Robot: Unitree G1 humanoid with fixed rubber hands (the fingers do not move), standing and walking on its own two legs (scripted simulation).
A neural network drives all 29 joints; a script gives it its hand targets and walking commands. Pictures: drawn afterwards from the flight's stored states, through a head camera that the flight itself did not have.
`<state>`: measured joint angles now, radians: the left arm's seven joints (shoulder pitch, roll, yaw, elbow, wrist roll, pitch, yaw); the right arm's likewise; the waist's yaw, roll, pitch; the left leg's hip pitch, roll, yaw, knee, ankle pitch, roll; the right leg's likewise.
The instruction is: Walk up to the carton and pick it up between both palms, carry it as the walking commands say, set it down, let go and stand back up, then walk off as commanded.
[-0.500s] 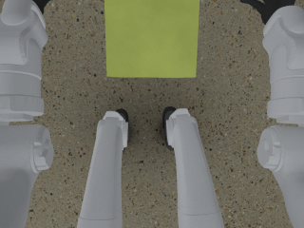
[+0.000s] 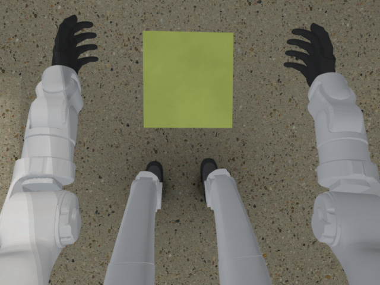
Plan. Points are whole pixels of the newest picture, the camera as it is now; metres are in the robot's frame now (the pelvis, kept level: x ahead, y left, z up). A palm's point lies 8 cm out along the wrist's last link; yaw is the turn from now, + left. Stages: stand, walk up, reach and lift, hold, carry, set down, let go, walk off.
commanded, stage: let go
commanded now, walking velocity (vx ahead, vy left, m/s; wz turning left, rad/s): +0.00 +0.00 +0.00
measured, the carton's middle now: (186, 88) +0.50 -0.02 -0.53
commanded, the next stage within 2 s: stand in 1.14 s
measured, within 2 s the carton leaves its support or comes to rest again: neither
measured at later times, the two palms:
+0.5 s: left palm (16, 178) +0.31 +0.23 -0.02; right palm (357, 162) +0.32 -0.23 +0.00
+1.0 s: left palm out of the picture +0.24 +0.22 +0.03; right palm out of the picture +0.24 -0.24 +0.03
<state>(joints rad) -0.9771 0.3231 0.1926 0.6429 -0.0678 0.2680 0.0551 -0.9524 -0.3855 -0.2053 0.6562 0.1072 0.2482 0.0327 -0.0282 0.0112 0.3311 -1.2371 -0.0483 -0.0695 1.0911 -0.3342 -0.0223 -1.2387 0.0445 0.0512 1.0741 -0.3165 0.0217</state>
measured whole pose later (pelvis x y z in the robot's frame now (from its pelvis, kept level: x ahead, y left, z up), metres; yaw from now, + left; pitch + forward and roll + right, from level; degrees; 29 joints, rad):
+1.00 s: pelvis +0.09 -0.01 +0.10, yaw +0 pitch -6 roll +0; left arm 0.22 0.19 0.04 0.43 0.02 0.13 -0.08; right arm 0.26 -0.21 -0.04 0.37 0.00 0.13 0.07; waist 0.00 0.01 0.15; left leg -0.09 -0.03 -0.07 0.45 -0.26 -0.01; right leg -0.11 0.02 0.07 0.48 -0.27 0.00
